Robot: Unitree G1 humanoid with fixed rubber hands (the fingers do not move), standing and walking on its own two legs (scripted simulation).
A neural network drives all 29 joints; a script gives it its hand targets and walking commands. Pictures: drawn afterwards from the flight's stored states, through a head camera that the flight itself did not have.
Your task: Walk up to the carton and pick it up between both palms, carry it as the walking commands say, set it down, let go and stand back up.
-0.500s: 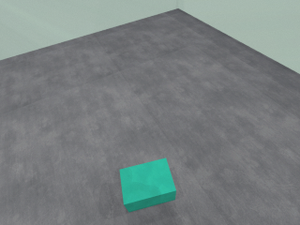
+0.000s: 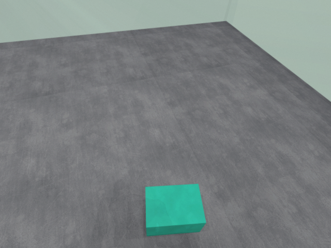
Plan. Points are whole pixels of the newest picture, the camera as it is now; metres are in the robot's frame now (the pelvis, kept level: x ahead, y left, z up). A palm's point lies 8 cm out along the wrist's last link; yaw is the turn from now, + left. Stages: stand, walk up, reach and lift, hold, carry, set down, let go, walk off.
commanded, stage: walk up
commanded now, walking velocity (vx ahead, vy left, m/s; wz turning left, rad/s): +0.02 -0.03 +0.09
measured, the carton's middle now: (172, 209) +0.43 -0.04 -0.69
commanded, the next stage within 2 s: none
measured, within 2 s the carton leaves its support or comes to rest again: neither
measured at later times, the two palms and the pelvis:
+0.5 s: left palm out of the picture +0.04 +0.22 -0.14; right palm out of the picture +0.04 -0.23 -0.14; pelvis +0.03 -0.01 +0.00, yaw +1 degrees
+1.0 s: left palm out of the picture +0.05 +0.15 -0.12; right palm out of the picture +0.03 -0.36 -0.15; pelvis +0.00 -0.10 +0.00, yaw +3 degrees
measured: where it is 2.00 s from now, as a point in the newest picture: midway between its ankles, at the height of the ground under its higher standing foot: outside the picture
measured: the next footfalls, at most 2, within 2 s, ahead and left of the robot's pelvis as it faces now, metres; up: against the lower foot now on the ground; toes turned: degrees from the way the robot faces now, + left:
right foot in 0.20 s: +0.07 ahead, -0.13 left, +0.00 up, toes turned -5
right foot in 0.88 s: +0.05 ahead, -0.19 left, +0.00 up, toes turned +4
